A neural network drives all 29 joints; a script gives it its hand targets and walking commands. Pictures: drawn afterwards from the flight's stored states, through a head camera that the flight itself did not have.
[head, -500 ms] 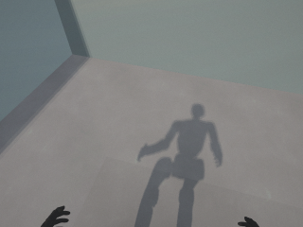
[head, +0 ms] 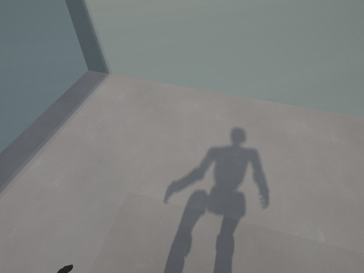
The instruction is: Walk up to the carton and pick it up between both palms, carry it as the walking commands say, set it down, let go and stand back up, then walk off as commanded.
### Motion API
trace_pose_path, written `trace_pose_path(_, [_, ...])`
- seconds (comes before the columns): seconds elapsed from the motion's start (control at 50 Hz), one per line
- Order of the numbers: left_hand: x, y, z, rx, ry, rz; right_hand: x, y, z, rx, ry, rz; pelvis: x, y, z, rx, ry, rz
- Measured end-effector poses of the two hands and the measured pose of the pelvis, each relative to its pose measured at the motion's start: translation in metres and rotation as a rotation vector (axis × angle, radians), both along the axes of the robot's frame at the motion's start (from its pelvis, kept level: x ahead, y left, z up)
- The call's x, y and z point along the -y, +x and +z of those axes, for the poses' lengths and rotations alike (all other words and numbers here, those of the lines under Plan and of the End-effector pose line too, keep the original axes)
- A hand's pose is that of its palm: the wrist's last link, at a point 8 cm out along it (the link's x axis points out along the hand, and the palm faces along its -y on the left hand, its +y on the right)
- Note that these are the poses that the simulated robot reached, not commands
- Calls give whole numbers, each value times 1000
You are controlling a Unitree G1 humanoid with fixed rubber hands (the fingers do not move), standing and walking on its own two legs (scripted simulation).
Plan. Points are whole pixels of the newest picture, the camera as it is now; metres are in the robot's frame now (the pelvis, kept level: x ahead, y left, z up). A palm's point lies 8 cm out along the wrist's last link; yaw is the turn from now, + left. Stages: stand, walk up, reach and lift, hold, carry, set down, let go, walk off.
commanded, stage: stand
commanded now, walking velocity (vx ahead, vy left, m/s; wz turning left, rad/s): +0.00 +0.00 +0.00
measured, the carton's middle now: out of the picture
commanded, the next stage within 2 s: walk up in 0.58 s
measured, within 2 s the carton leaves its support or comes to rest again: neither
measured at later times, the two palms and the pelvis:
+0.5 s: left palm out of the picture +0.08 +0.28 -0.11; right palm out of the picture +0.07 -0.30 -0.11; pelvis +0.00 -0.01 +0.01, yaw +0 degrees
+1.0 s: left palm (68, 249) +0.19 +0.27 -0.08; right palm out of the picture +0.05 -0.39 -0.09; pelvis +0.01 -0.03 +0.00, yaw -15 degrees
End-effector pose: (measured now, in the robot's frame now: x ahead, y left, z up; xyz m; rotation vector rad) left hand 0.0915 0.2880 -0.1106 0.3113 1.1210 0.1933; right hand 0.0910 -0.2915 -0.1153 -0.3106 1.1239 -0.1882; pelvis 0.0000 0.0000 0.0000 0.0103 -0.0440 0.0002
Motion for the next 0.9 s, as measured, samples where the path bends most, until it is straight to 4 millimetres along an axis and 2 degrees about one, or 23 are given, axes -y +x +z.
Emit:
trace_pose_path(0.34, [4,-11,3,-41,-9,4,2,-14,3,-52,14,-22,4,-2,9,0,0,0])
trace_pose_path(0.54, [3,-9,6,-54,2,5,7,-17,5,-62,8,-39,6,0,11,0,-3,-2])
trace_pose_path(0.8, [4,2,7,-41,-7,3,9,-14,7,-60,8,-43,7,3,12,-6,-2,-17])
trace_pose_path(0.84, [3,10,9,-44,-26,-40,17,-11,9,-11,-1,-68,8,3,9,-33,15,-68])
trace_pose_path(0.9, [5,34,16,-46,-28,-130,43,-16,16,71,-47,-127,12,4,5,-54,42,-150])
